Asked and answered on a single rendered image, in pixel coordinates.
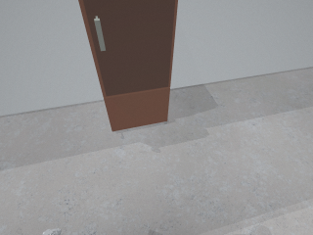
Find handle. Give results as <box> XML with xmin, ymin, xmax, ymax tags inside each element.
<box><xmin>94</xmin><ymin>16</ymin><xmax>106</xmax><ymax>51</ymax></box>

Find cupboard door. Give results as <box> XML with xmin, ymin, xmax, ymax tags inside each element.
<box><xmin>83</xmin><ymin>0</ymin><xmax>175</xmax><ymax>96</ymax></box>

